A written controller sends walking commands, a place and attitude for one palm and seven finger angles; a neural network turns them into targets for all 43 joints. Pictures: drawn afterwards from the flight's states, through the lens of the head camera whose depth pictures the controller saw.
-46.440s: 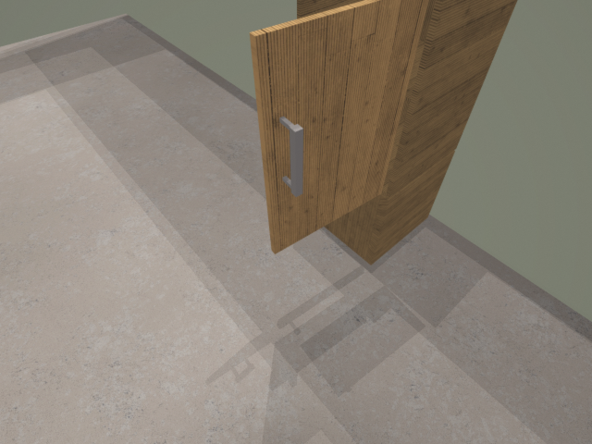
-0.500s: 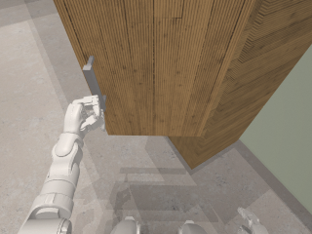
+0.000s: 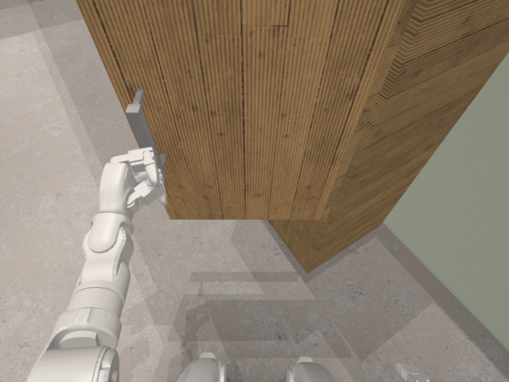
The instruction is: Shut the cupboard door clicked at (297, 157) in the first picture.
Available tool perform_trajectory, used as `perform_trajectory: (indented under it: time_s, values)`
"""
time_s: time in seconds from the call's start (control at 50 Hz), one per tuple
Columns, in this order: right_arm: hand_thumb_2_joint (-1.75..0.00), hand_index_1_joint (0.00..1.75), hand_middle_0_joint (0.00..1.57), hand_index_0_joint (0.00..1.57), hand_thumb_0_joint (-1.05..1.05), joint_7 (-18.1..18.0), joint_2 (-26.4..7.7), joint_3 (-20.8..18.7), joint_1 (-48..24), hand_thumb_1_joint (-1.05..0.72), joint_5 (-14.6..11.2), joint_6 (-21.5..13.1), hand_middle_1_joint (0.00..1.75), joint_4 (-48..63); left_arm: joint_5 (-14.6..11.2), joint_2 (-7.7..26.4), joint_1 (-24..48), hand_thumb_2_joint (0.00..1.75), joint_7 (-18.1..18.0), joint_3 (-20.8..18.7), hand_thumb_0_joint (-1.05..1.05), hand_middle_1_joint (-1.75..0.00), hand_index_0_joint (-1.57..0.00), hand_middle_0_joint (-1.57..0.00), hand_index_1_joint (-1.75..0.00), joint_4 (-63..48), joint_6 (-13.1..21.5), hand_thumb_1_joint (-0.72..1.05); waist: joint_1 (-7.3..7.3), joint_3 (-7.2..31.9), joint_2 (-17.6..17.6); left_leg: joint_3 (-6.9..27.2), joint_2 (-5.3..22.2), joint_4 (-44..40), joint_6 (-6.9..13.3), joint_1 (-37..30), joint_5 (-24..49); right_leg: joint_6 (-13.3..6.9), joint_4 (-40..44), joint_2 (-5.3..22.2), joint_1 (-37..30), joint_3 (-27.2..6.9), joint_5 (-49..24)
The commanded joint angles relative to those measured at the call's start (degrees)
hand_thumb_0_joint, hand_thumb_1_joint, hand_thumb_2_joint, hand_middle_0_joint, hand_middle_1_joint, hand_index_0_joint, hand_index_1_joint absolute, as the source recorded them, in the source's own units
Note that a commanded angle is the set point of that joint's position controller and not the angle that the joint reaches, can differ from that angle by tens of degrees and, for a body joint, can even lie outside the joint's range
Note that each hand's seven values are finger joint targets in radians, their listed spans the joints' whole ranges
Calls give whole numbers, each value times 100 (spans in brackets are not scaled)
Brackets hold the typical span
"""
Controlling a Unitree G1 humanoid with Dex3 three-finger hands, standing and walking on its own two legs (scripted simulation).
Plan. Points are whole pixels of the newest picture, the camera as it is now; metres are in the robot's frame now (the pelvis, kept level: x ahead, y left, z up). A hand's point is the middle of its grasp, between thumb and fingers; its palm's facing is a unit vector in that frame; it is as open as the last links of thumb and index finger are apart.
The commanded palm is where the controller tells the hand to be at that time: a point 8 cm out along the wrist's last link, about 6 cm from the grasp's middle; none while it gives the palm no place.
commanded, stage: push the door shut along its arc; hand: left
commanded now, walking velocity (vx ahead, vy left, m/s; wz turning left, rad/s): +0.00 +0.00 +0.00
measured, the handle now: (150, 139) +0.51 +0.20 +0.06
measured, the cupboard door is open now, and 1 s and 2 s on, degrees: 58 46 40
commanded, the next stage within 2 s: pull the fist back off the door in 1.90 s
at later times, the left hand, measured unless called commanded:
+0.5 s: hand (167, 157) +0.45 +0.15 +0.08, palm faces -0.10 -0.99 -0.03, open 3.1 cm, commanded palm +0.44 +0.20 +0.07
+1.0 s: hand (177, 135) +0.51 +0.15 +0.07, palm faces -0.23 -0.97 -0.02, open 3.1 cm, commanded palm +0.51 +0.18 +0.07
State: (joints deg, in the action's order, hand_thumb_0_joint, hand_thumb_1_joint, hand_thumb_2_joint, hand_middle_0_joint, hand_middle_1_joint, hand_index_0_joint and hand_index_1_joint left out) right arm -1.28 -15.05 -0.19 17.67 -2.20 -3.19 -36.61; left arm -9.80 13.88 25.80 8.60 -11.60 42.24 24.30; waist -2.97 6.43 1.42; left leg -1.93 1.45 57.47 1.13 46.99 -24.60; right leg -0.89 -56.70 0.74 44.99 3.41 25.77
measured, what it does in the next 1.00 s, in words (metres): stands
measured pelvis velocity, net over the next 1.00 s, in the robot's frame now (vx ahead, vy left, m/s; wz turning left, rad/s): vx -0.01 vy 0.01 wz -0.02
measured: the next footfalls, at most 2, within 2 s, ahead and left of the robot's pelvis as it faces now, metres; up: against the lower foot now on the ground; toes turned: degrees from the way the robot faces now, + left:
none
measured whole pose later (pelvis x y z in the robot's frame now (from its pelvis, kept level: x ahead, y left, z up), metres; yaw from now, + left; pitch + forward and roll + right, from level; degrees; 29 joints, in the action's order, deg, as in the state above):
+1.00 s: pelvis -0.01 +0.01 -0.03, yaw -1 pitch +23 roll -3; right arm -0.3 -16.5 1.7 22.0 -1.4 -2.7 -37.8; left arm -7.0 29.1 59.5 22.1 -15.5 69.4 18.5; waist -10.0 6.8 2.4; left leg -0.4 2.4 66.5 1.9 63.6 -26.0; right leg -0.6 -63.4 0.0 60.1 4.6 26.2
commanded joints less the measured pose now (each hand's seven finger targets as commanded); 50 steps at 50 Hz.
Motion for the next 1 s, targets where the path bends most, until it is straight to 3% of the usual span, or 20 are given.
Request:
perform_trajectory:
  time_s: [0.0, 0.04, 0.1, 0.14, 0.18, 0.28, 0.34, 0.38, 0.52, 0.58, 0.62, 0.66, 0.72, 0.76, 0.8, 0.86, 0.9, 0.92, 0.96, 0.98]
  values:
    - [-90, 30, 20, 20, 0, -66, -788, -269, 138, -90, -28, -170, 30, 657, -96, 1073, 1954, 90, 29, -261, 0, -150, -130, -130, -150, -936, 257, 90, -14, 1934, 17, 312, -115, -845, 4, -1227, 933, -40, 839, -104, -854, -248, -1185]
    - [-90, 30, 20, 20, 0, -101, -821, -251, 154, -90, -37, -133, 30, 640, -65, 1272, 2227, 90, 68, -321, 0, -150, -130, -130, -150, -807, 192, 90, -100, 1848, -66, 319, -106, -835, 30, -1130, 851, -30, 846, -101, -829, -264, -1149]
    - [-90, 30, 20, 20, 0, -114, -797, -235, 123, -90, -55, -141, 30, 602, -64, 1144, 2944, 90, 152, -128, 0, -150, -130, -130, -150, -658, 247, 90, -260, 1744, -118, 338, -107, -760, 45, -1101, 709, -12, 855, -95, -630, -293, -1017]
    - [-90, 30, 20, 20, 0, -143, -832, -237, 163, -90, -40, -158, 30, 566, -69, 1365, 3283, 90, 204, -262, 0, -150, -130, -130, -150, -661, 360, 90, -269, 1934, 25, 365, -105, -692, 52, -1183, 767, -28, 786, -94, -583, -321, -1050]
    - [-90, 30, 20, 20, 0, -120, -816, -237, 194, -90, -33, -177, 30, 538, -87, 1278, 3367, 90, 304, -214, 0, -150, -130, -130, -150, -529, 435, 90, -239, 2249, 176, 402, -116, -622, 23, -1383, 1082, -52, 682, -85, -599, -300, -1302]
    - [-90, 30, 20, 20, 0, -88, -873, -209, 352, -90, -47, -92, 30, 434, -24, 1432, 3622, 90, 580, -217, 0, -150, -130, -130, -150, 445, 241, 90, -394, 1930, -34, 401, -101, -508, 51, -960, 953, -28, 650, -88, -331, -319, -1232]
    - [-90, 30, 20, 20, 0, -89, -941, -235, 450, -90, -27, -43, 30, 503, -50, 1807, 3588, 90, 671, -588, 0, -150, -130, -130, -150, 568, 153, 90, -274, 2267, -50, 399, -110, -437, 72, -927, 1157, -51, 563, -96, -519, -342, -1428]
    - [-90, 30, 20, 20, 0, -66, -898, -229, 487, -90, -36, -16, 30, 514, -83, 1582, 3817, 90, 778, -383, 0, -150, -130, -130, -150, 521, 150, 90, -371, 2412, -15, 394, -109, -402, 73, -1048, 1352, -26, 551, -91, -502, -335, -1613]
    - [-90, 30, 20, 20, 0, -76, -986, -218, 690, -90, -42, 26, 30, 376, 19, 1909, 4697, 90, 1009, -393, 0, -150, -130, -130, -150, 1058, 61, 90, -663, 2072, -135, 433, -81, -249, 140, -504, 778, -7, 582, -111, -85, -402, -1013]
    - [-90, 30, 20, 20, 0, -64, -1006, -215, 802, -90, -30, 11, 30, 303, 77, 1931, 5056, 90, 1142, -304, 0, -150, -130, -130, -150, 1207, 22, 90, -774, 2232, 136, 478, -69, -141, 152, -634, 792, -24, 527, -131, 206, -394, -905]
    - [-90, 30, 20, 20, 0, -66, -1048, -201, 865, -90, -24, 5, 30, 295, 95, 2184, 5174, 90, 1227, -436, 0, -150, -130, -130, -150, 1324, -32, 90, -769, 2327, 205, 486, -59, -94, 153, -514, 731, -36, 499, -135, 219, -411, -794]
    - [-90, 30, 20, 20, 0, -51, -1054, -191, 923, -90, -19, -2, 30, 274, 118, 2087, 5361, 90, 1320, -305, 0, -150, -130, -130, -150, 1404, -76, 90, -833, 2451, 439, 545, -46, -48, 146, -710, 786, -56, 437, -158, 480, -358, -763]
    - [-90, 30, 20, 20, 0, -33, -1092, -201, 1033, -90, -4, -9, 30, 263, 131, 2186, 5501, 90, 1399, -355, 0, -150, -130, -130, -150, 1487, -154, 90, -873, 2554, 434, 611, -7, -5, 139, -811, 884, -71, 386, -184, 648, -304, -751]
    - [-90, 30, 20, 20, 0, -23, -1104, -186, 1087, -90, 7, -21, 30, 232, 124, 2056, 5824, 90, 1448, -210, 0, -150, -130, -130, -150, 1514, -205, 90, -999, 2523, 483, 655, 10, 42, 148, -895, 882, -66, 370, -209, 881, -271, -720]
    - [-90, 30, 20, 20, 0, -23, -1135, -184, 1145, -90, 20, -28, 30, 233, 161, 2395, 5977, 90, 1440, -438, 0, -150, -130, -130, -150, 1523, -226, 90, -958, 2601, 518, 657, 15, 75, 145, -778, 861, -76, 337, -214, 808, -281, -674]
    - [-90, 30, 20, 20, 0, -3, -1142, -192, 1246, -90, 53, -56, 30, 203, 215, 2260, 6260, 90, 1448, -295, 0, -150, -130, -130, -150, 1350, -189, 90, -1005, 2861, 852, 766, 42, 89, 106, -1243, 1071, -104, 253, -233, 1151, -201, -718]
    - [-90, 30, 20, 20, 0, 21, -1152, -193, 1281, -90, 67, -57, 30, 166, 238, 2185, 6335, 90, 1432, -232, 0, -150, -130, -130, -150, 1470, -244, 90, -1081, 2716, 760, 799, 60, 83, 104, -1232, 957, -97, 271, -249, 1301, -162, -629]
    - [-90, 30, 20, 20, 0, 15, -1175, -195, 1307, -90, 71, -62, 30, 159, 258, 2341, 6470, 90, 1424, -328, 0, -150, -130, -130, -150, 1456, -254, 90, -1109, 2700, 747, 794, 68, 102, 113, -1151, 943, -98, 263, -250, 1292, -176, -627]
    - [-90, 30, 20, 20, 0, 15, -1183, -181, 1383, -90, 86, -58, 30, 154, 285, 2413, 6598, 90, 1428, -365, 0, -150, -130, -130, -150, 1458, -259, 90, -1111, 2899, 759, 839, 69, 116, 106, -1303, 1165, -110, 219, -277, 1255, -142, -733]
    - [-90, 30, 20, 20, 0, 24, -1174, -188, 1385, -90, 90, -65, 30, 155, 290, 2255, 6676, 90, 1448, -246, 0, -150, -130, -130, -150, 1478, -273, 90, -1144, 2889, 861, 842, 65, 120, 100, -1356, 1172, -109, 218, -274, 1366, -136, -731]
